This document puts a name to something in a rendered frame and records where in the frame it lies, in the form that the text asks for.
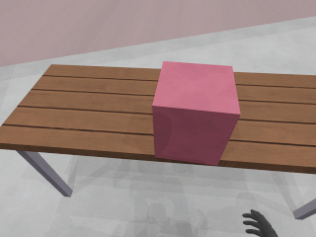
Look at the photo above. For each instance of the table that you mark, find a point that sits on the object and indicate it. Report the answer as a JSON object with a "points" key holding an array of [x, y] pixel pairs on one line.
{"points": [[106, 111]]}

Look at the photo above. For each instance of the right robot hand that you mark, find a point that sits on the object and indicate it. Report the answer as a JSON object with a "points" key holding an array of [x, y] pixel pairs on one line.
{"points": [[266, 229]]}

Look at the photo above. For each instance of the carton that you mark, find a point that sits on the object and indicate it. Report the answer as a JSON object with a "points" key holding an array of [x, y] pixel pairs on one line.
{"points": [[195, 110]]}

